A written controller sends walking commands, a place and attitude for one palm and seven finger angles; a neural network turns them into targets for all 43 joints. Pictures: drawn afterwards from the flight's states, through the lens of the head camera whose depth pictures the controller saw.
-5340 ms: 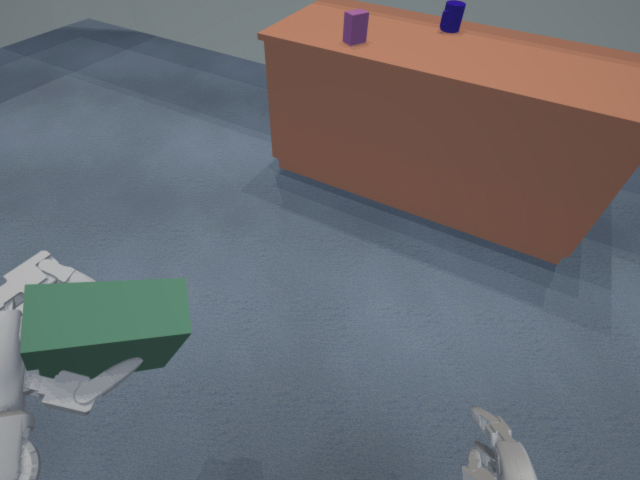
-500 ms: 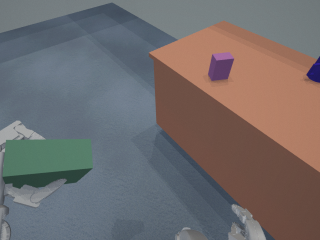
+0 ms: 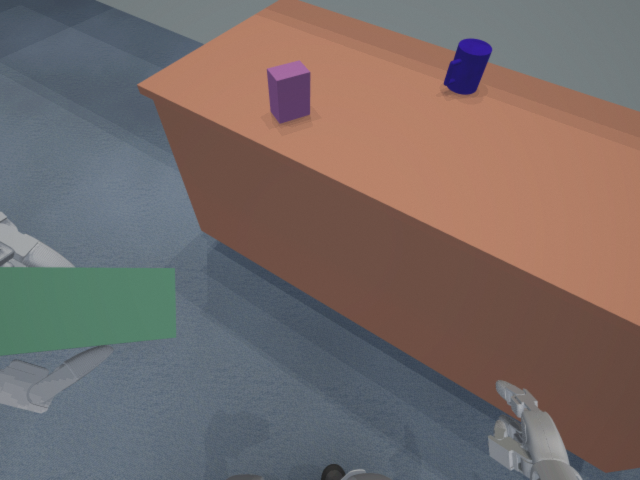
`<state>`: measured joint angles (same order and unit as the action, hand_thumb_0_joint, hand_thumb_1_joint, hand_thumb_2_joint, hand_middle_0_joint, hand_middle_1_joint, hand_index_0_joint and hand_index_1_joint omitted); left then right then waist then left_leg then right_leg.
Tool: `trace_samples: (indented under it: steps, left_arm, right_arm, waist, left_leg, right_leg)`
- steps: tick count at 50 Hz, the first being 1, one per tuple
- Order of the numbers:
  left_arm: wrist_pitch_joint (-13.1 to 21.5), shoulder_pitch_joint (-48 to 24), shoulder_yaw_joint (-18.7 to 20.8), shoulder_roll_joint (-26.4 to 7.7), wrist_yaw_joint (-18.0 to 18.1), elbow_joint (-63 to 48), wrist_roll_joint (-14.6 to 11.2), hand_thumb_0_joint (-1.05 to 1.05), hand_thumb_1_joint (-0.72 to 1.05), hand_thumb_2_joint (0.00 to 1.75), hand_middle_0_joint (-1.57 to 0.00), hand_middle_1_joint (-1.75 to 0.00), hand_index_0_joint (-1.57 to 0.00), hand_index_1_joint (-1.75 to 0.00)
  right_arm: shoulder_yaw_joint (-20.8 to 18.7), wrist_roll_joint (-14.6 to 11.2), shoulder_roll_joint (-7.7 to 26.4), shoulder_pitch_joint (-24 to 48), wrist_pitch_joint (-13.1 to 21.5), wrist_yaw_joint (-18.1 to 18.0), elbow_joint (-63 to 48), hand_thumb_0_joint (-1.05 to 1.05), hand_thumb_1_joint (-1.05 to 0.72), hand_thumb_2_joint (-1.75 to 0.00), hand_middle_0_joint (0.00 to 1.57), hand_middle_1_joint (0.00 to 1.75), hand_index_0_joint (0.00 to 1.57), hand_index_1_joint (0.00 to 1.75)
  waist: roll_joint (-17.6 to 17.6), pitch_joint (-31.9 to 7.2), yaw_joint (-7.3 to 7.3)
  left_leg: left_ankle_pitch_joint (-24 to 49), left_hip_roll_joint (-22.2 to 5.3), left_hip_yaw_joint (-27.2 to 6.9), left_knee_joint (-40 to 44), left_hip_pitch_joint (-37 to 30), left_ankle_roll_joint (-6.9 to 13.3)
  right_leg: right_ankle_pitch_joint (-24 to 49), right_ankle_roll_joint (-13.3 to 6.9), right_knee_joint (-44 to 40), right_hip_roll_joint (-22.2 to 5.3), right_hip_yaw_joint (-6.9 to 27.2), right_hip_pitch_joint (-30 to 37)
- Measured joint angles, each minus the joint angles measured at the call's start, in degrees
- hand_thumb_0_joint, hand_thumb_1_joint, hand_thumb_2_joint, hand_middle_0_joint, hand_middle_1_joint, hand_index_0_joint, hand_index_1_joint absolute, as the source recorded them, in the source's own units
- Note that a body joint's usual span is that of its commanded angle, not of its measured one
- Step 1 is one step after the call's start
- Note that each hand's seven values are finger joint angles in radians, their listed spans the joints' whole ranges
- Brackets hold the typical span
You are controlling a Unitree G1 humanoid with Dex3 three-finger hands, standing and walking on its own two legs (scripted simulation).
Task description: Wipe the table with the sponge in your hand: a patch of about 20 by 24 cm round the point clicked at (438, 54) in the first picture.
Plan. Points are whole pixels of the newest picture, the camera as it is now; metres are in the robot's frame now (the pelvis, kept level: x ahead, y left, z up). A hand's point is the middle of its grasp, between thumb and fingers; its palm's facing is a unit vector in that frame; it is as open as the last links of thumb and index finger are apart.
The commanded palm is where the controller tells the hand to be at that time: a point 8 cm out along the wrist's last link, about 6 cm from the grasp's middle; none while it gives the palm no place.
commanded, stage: turn to face it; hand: left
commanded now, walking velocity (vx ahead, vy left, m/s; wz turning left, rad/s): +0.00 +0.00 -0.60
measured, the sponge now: (100, 313) +0.23 +0.20 +0.17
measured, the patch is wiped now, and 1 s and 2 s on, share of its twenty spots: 0.00 0.00 0.00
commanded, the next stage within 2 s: take the last steps up to it in 1.34 s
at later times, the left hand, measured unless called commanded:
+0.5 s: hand (260, 300) +0.25 +0.07 +0.17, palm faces +0.03 -0.84 -0.55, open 9.6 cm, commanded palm +0.19 +0.15 +0.18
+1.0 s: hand (299, 339) +0.21 +0.04 +0.18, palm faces -0.12 -0.89 -0.44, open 9.6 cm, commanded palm +0.19 +0.09 +0.18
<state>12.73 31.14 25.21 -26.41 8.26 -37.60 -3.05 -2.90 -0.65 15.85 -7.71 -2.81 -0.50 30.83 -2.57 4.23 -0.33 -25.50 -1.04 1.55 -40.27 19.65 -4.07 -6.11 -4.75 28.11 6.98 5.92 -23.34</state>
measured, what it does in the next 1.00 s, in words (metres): walks backwards, turning right: left foot, then right foot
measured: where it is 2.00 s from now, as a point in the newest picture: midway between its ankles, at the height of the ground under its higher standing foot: outside the picture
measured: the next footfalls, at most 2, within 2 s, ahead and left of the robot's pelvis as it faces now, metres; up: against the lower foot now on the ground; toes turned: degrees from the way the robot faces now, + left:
left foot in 0.04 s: +0.02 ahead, +0.14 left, +0.00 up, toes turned +1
right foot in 0.36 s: +0.00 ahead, -0.16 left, +0.00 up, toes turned -19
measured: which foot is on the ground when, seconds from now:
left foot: up 0.00-0.02, down 0.04-0.38, up 0.40-0.84, down 0.86-1.00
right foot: down 0.00-0.06, up 0.08-0.34, down 0.36-0.86, up 0.88-1.00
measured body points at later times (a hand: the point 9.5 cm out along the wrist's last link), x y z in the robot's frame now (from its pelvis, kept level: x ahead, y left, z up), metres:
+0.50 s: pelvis -0.06 -0.06 +0.00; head +0.01 -0.10 +0.44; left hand +0.24 +0.12 +0.20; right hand +0.03 -0.32 -0.12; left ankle -0.05 +0.11 -0.66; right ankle -0.04 -0.14 -0.73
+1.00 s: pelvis -0.10 -0.04 +0.00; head -0.08 -0.05 +0.45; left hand +0.21 +0.09 +0.20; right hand -0.07 -0.32 -0.08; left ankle -0.03 +0.09 -0.73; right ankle -0.13 -0.13 -0.68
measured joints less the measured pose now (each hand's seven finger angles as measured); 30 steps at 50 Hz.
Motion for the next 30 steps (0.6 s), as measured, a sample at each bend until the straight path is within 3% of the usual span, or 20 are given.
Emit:
trace_samples:
  steps: [3,5,8,10,13,17,19,20,22,25,30]
  left_arm:
    - [-0.8,-2.0,-0.4,1.2,0.0,3.2,0.1,0.00,-0.45,1.00,-0.80,-1.35,-0.79,-1.35]
    - [-1.4,-3.6,-0.9,2.3,-0.2,5.9,0.5,0.00,-0.45,1.00,-0.80,-1.35,-0.79,-1.35]
    - [-2.5,-4.5,-2.2,4.2,-0.2,9.2,1.5,0.00,-0.45,1.00,-0.80,-1.35,-0.79,-1.35]
    - [-3.4,-5.3,-3.9,5.8,-0.3,9.5,1.9,0.00,-0.45,1.00,-0.80,-1.35,-0.79,-1.35]
    - [-3.6,-6.3,-6.0,7.2,-0.2,8.7,2.0,0.00,-0.45,1.00,-0.80,-1.35,-0.79,-1.35]
    - [-2.8,-8.5,-5.4,4.5,-0.2,7.9,2.1,0.00,-0.45,1.00,-0.80,-1.35,-0.79,-1.35]
    - [-2.2,-9.7,-4.4,3.3,-0.3,8.1,2.3,0.00,-0.45,1.00,-0.80,-1.35,-0.79,-1.35]
    - [-2.0,-10.1,-4.2,3.1,-0.2,8.1,2.4,0.00,-0.45,1.00,-0.80,-1.35,-0.79,-1.35]
    - [-1.7,-9.4,-3.7,2.8,-0.2,7.4,1.8,0.00,-0.45,1.00,-0.80,-1.35,-0.79,-1.35]
    - [-1.1,-4.3,-2.0,2.2,-0.2,5.2,0.7,0.00,-0.44,1.00,-0.80,-1.35,-0.79,-1.35]
    - [-0.6,2.2,-0.4,0.8,0.1,2.6,-0.1,0.00,-0.44,1.00,-0.80,-1.35,-0.79,-1.35]
  right_arm:
    - [0.5,-0.3,-0.5,-0.9,-0.3,-0.2,-0.6,0.01,-0.91,-0.89,0.19,0.30,0.20,0.30]
    - [1.2,-0.3,-1.9,-1.2,-0.1,-0.5,-0.9,0.01,-0.91,-0.89,0.19,0.30,0.20,0.30]
    - [2.4,-0.1,-4.3,-2.6,1.3,-0.5,-1.1,0.01,-0.91,-0.89,0.19,0.30,0.20,0.30]
    - [3.2,-0.2,-5.5,-3.6,2.4,0.0,-0.9,0.01,-0.91,-0.89,0.19,0.30,0.20,0.30]
    - [4.6,-0.2,-7.0,-4.5,4.0,0.8,-0.6,0.01,-0.90,-0.89,0.20,0.30,0.20,0.30]
    - [6.1,0.1,-8.6,-4.7,5.8,1.6,-0.7,0.01,-0.90,-0.89,0.20,0.30,0.20,0.30]
    - [6.0,0.1,-8.2,-4.1,6.3,2.0,-0.6,0.01,-0.90,-0.89,0.20,0.30,0.21,0.30]
    - [5.6,0.1,-7.6,-3.4,6.0,2.0,-0.1,0.01,-0.90,-0.89,0.20,0.30,0.21,0.30]
    - [4.9,-0.1,-6.1,-1.9,4.8,1.9,1.0,0.01,-0.90,-0.89,0.20,0.30,0.21,0.30]
    - [3.3,0.1,-4.1,-0.1,2.5,1.4,1.5,0.01,-0.90,-0.89,0.20,0.30,0.21,0.30]
    - [0.7,0.3,-1.1,0.6,0.2,0.4,1.3,0.01,-0.91,-0.89,0.19,0.30,0.20,0.30]
  waist:
    - [0.0,-2.0,-0.08]
    - [-0.9,-1.8,-1.10]
    - [0.2,-2.0,-2.04]
    - [1.6,-1.7,-3.08]
    - [3.6,-0.5,-3.81]
    - [4.5,1.6,-3.13]
    - [6.1,3.4,-1.94]
    - [6.8,4.4,-0.98]
    - [6.1,5.3,0.28]
    - [4.3,5.7,1.58]
    - [2.7,4.8,2.50]
  left_leg:
    - [5.8,-0.1,1.1,9.5,-4.7,1.6]
    - [8.5,0.0,3.0,9.8,-5.8,2.8]
    - [7.7,-2.1,4.9,9.4,-6.9,2.9]
    - [7.5,-4.0,6.1,9.6,-8.0,2.3]
    - [7.4,-7.1,7.9,9.4,-8.8,1.1]
    - [6.2,-10.8,9.9,6.1,-7.5,-1.3]
    - [4.8,-13.6,9.5,1.9,-5.5,-2.0]
    - [2.7,-13.7,7.6,-1.9,-3.8,-1.7]
    - [-2.9,-10.2,3.4,-12.8,0.9,-1.4]
    - [-3.5,-5.6,0.8,-24.2,6.1,-1.5]
    - [-0.4,-2.8,0.0,-21.5,8.1,-1.8]
  right_leg:
    - [0.0,0.8,1.5,0.9,1.1,-1.2]
    - [-8.5,2.8,8.4,0.8,1.5,-3.2]
    - [-15.9,5.7,26.4,-1.0,-2.7,-7.3]
    - [-16.8,6.8,30.1,-3.5,-5.2,-6.8]
    - [-17.4,7.7,23.6,-6.7,-7.6,-2.7]
    - [-14.7,7.9,10.6,-8.2,-9.6,4.1]
    - [-9.3,5.3,7.0,-6.5,-10.9,5.6]
    - [-9.4,3.6,7.7,-5.6,-11.1,5.1]
    - [-9.9,1.6,8.4,-5.3,-10.0,3.5]
    - [-7.8,0.8,6.0,-4.4,-6.9,2.5]
    - [-3.6,0.1,0.8,-2.4,-3.6,3.1]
